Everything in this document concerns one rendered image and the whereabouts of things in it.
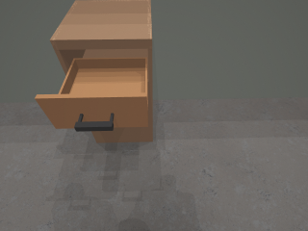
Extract drawer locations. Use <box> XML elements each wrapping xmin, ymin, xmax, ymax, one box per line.
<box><xmin>35</xmin><ymin>57</ymin><xmax>148</xmax><ymax>129</ymax></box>

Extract handle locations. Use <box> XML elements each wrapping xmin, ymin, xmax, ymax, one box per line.
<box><xmin>74</xmin><ymin>113</ymin><xmax>114</xmax><ymax>132</ymax></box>

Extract cabinet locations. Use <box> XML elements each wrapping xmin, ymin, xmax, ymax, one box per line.
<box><xmin>50</xmin><ymin>0</ymin><xmax>153</xmax><ymax>143</ymax></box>

